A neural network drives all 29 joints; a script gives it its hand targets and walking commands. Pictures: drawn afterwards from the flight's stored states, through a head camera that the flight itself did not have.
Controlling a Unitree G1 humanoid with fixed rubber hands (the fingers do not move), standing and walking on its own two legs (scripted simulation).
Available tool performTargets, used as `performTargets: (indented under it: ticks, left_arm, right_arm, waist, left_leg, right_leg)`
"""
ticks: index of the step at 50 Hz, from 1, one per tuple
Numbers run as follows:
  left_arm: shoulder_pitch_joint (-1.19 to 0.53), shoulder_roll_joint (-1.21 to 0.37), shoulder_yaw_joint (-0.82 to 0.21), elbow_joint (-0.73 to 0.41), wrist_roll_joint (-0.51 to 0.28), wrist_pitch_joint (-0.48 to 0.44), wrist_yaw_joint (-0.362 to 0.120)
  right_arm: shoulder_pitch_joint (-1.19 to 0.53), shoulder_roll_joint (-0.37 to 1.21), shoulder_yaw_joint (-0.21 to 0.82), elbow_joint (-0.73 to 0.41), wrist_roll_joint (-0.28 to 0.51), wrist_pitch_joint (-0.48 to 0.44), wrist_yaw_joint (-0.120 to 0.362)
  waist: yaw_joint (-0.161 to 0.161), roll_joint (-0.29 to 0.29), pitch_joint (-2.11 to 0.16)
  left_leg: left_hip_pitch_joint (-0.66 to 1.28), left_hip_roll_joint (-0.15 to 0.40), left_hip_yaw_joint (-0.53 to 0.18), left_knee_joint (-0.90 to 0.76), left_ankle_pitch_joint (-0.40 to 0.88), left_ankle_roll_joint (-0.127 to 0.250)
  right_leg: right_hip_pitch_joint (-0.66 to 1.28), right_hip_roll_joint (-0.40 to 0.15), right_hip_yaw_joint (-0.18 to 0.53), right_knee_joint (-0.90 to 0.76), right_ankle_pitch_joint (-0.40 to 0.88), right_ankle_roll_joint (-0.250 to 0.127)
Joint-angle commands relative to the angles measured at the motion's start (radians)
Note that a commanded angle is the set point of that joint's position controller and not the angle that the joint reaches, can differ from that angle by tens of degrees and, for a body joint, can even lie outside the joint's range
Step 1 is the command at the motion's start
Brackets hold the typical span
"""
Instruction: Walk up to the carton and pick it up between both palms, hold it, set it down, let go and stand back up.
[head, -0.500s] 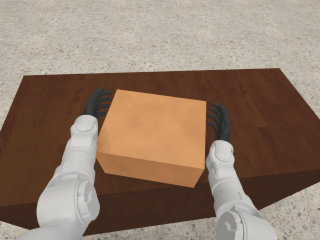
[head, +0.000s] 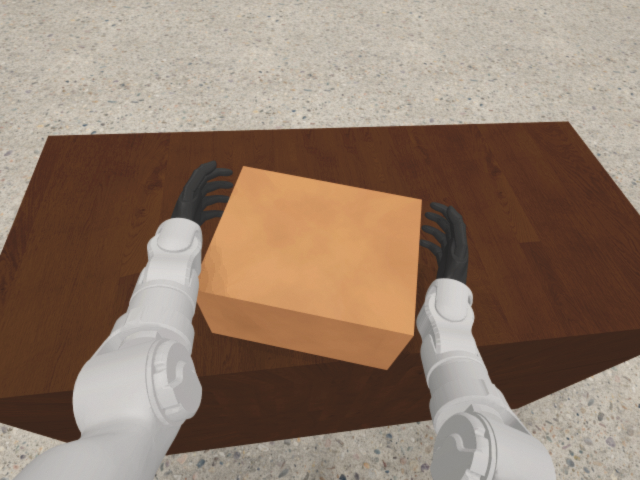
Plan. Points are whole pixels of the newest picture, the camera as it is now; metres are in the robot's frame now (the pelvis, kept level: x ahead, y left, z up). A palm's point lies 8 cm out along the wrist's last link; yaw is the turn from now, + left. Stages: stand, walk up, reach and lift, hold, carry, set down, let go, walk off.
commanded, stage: set down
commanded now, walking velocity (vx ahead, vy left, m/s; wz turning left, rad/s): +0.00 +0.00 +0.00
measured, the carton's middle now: (314, 267) +0.40 -0.01 -0.02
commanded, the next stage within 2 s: none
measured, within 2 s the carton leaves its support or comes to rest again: neither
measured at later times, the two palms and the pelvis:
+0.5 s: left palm (190, 218) +0.44 +0.16 +0.05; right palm (448, 269) +0.36 -0.18 +0.04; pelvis +0.00 +0.00 +0.00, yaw +0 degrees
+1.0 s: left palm (190, 217) +0.44 +0.16 +0.05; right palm (447, 269) +0.36 -0.18 +0.03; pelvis +0.00 +0.00 +0.00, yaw +0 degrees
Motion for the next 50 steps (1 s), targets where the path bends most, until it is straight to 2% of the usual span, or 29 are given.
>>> performTargets:
  ticks: [1, 10, 24, 35, 50]
  left_arm:
    - [-0.460, -0.518, -0.170, -0.009, 0.009, -0.113, -0.149]
    - [-0.441, -0.513, -0.143, 0.013, 0.037, -0.122, -0.140]
    - [-0.410, -0.489, -0.078, 0.032, 0.082, -0.125, -0.139]
    - [-0.377, -0.475, -0.040, 0.037, 0.111, -0.127, -0.139]
    - [-0.341, -0.387, 0.002, 0.021, 0.126, -0.114, -0.131]
  right_arm:
    - [-0.537, 0.489, 0.360, 0.025, -0.099, -0.016, 0.135]
    - [-0.505, 0.483, 0.310, 0.071, -0.125, -0.022, 0.140]
    - [-0.463, 0.481, 0.259, 0.107, -0.164, -0.022, 0.141]
    - [-0.418, 0.477, 0.232, 0.131, -0.189, -0.027, 0.143]
    - [-0.356, 0.398, 0.204, 0.159, -0.183, -0.014, 0.134]
  waist:
    - [0.027, 0.090, -0.544]
    - [0.022, 0.106, -0.509]
    - [0.025, 0.096, -0.456]
    - [0.021, 0.082, -0.433]
    - [0.014, 0.068, -0.363]
  left_leg:
    - [0.335, 0.029, -0.003, 0.027, 0.230, -0.045]
    - [0.342, 0.036, -0.010, 0.038, 0.232, -0.051]
    - [0.291, 0.035, -0.011, 0.031, 0.164, -0.039]
    - [0.289, 0.037, -0.015, 0.039, 0.165, -0.035]
    - [0.281, 0.035, -0.012, 0.032, 0.111, -0.025]
  right_leg:
    - [0.039, -0.011, -0.063, 0.006, 0.335, 0.029]
    - [-0.021, -0.007, -0.072, 0.003, 0.289, 0.023]
    - [-0.053, -0.013, -0.071, 0.005, 0.245, 0.026]
    - [-0.087, -0.010, -0.077, 0.010, 0.238, 0.030]
    - [-0.122, -0.010, -0.073, 0.004, 0.180, 0.034]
